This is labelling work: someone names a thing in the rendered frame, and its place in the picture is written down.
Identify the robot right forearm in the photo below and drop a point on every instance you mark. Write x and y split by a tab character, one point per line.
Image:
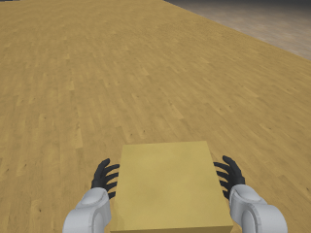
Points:
252	212

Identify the robot left hand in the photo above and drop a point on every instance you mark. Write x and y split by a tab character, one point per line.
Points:
100	179

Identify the carton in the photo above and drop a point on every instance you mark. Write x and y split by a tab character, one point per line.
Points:
169	188

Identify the robot left forearm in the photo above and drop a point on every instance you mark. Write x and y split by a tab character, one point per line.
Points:
91	214

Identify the robot right hand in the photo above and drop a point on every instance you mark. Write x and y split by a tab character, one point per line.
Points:
233	175

